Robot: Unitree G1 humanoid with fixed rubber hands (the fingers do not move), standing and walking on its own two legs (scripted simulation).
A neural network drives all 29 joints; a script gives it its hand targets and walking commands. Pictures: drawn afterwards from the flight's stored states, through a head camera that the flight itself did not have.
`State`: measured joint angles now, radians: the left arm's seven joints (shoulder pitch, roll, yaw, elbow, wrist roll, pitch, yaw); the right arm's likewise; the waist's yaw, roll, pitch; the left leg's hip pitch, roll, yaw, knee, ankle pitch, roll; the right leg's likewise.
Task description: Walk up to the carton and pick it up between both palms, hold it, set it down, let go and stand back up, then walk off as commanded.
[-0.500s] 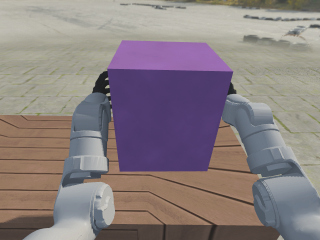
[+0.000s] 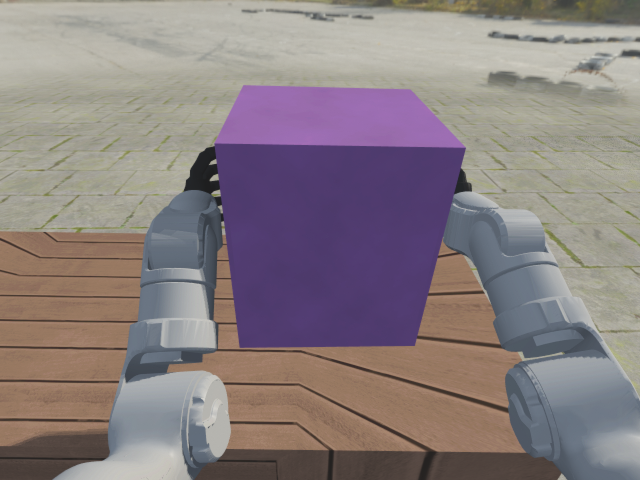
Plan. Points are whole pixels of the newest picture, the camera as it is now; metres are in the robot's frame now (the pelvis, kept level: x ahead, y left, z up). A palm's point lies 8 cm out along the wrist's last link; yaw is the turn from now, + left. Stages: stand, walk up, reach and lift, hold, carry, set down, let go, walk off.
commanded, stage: hold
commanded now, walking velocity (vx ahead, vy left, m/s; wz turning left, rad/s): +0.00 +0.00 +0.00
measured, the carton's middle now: (328, 214) +0.37 +0.00 +0.25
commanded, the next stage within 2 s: set down in 1.02 s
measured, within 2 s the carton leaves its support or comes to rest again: neither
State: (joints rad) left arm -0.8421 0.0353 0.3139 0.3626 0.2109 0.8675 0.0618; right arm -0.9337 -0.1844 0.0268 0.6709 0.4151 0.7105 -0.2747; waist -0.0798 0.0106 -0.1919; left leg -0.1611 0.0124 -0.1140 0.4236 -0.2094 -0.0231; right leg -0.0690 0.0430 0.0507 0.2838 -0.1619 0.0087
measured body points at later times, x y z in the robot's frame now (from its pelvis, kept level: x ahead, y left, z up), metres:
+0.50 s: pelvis +0.00 +0.00 +0.00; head -0.10 +0.02 +0.44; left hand +0.38 +0.15 +0.27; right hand +0.37 -0.16 +0.27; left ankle +0.02 +0.13 -0.75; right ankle +0.00 -0.13 -0.75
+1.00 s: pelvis +0.00 +0.00 +0.00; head -0.09 +0.02 +0.44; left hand +0.38 +0.15 +0.27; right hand +0.38 -0.16 +0.26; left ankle +0.02 +0.13 -0.75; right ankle +0.00 -0.13 -0.75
